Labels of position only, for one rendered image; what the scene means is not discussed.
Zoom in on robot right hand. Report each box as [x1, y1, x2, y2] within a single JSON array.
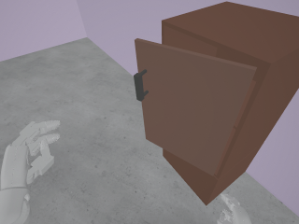
[[217, 193, 251, 224]]

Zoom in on robot left hand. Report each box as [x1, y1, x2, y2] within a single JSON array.
[[0, 119, 61, 190]]

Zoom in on cupboard door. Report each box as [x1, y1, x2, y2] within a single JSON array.
[[135, 38, 257, 176]]

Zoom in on handle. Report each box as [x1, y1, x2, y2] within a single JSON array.
[[134, 69, 149, 102]]

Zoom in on robot left forearm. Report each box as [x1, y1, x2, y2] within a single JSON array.
[[0, 187, 32, 224]]

